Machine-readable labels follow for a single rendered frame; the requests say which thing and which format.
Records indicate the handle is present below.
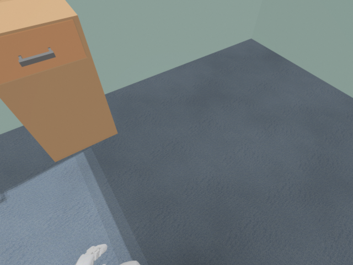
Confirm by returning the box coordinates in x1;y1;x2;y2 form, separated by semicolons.
18;47;56;67

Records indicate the left robot hand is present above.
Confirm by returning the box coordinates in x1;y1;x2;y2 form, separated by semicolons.
75;244;107;265

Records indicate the drawer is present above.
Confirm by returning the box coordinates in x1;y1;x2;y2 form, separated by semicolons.
0;19;86;84

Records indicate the cabinet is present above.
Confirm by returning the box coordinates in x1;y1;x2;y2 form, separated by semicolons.
0;0;118;162

